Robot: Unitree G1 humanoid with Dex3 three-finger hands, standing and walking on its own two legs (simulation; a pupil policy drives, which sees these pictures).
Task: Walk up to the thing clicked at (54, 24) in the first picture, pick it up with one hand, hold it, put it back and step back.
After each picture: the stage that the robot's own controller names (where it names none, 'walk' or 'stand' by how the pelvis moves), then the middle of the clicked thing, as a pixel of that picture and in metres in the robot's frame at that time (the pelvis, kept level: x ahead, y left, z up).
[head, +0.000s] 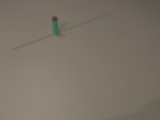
stand; (55, 26) +1.73 +0.32 -0.65
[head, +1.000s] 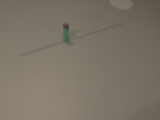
walk; (65, 33) +1.60 +0.14 -0.64
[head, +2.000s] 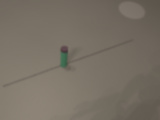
walk; (63, 57) +1.07 +0.09 -0.65
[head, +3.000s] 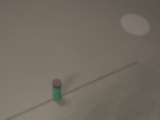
walk; (56, 91) +0.70 +0.13 -0.64
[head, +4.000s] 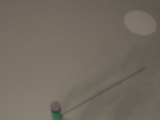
stand; (56, 112) +0.47 +0.13 -0.64
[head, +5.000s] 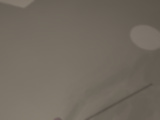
stand; out of the picture +0.42 +0.13 -0.65
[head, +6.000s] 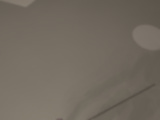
stand; out of the picture +0.41 +0.12 -0.64
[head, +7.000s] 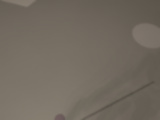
stand; out of the picture +0.44 +0.13 -0.66
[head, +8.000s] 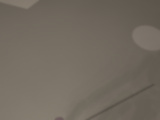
stand; out of the picture +0.43 +0.13 -0.66
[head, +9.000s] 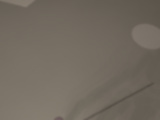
go down; out of the picture +0.43 +0.13 -0.66
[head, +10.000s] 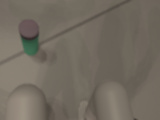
go down; (30, 40) +0.52 +0.15 -0.28
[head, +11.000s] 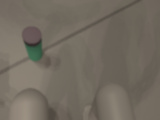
approach; (33, 46) +0.52 +0.14 -0.27
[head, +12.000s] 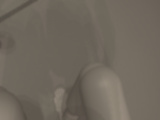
close in; out of the picture +0.52 +0.19 -0.18
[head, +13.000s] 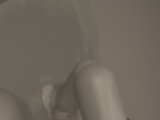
close; out of the picture +0.52 +0.21 -0.18
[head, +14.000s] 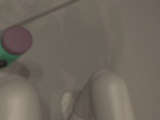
lift; (7, 51) +0.41 +0.17 -0.17
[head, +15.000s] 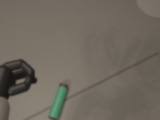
hold; (58, 100) +0.49 +0.12 -0.61
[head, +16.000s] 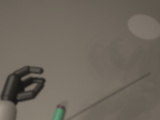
hold; out of the picture +0.46 +0.14 -0.70
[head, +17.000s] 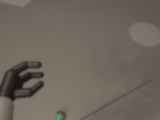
close; out of the picture +0.46 +0.15 -0.71
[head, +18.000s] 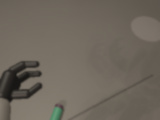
stand; out of the picture +0.47 +0.17 -0.71
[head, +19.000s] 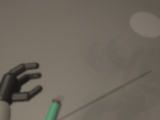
stand; (51, 115) +0.48 +0.18 -0.70
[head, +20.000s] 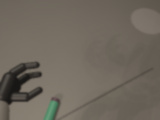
stand; (50, 114) +0.48 +0.19 -0.69
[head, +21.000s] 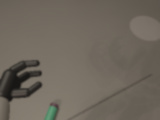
stand; (48, 119) +0.48 +0.21 -0.71
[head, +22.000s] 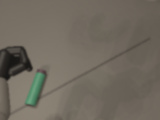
crouch; (36, 87) +0.51 +0.22 -0.59
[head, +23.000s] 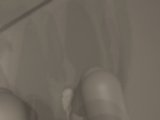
lower; out of the picture +0.56 +0.28 -0.30
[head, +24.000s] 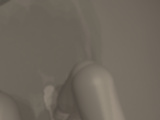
lower; out of the picture +0.54 +0.34 -0.27
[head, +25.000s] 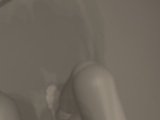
lower; out of the picture +0.54 +0.36 -0.27
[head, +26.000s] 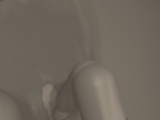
lower; out of the picture +0.54 +0.38 -0.27
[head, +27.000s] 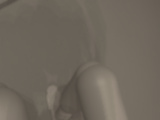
lower; out of the picture +0.55 +0.40 -0.27
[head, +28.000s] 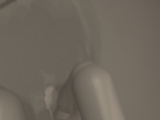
open; out of the picture +0.54 +0.43 -0.28
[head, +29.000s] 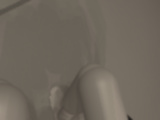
stand; out of the picture +0.54 +0.45 -0.28
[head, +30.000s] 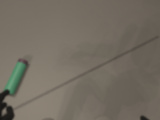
stand; (16, 76) +0.56 +0.38 -0.57
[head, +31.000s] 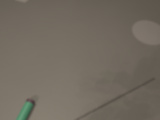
stand; (23, 114) +0.54 +0.40 -0.69
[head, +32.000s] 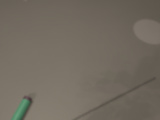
stand; (20, 112) +0.55 +0.43 -0.69
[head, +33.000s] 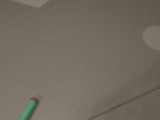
stand; (27, 112) +0.58 +0.45 -0.74
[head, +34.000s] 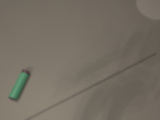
walk; (19, 84) +0.62 +0.44 -0.73
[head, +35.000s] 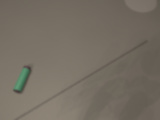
walk; (22, 78) +0.76 +0.58 -0.72
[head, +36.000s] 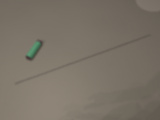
stand; (34, 49) +1.17 +0.53 -0.72
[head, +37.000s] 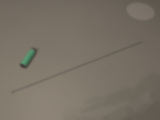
stand; (28, 57) +1.16 +0.56 -0.73
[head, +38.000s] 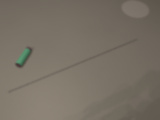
stand; (23, 56) +1.18 +0.59 -0.75
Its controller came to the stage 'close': yes
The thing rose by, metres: 0.04
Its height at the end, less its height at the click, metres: -0.09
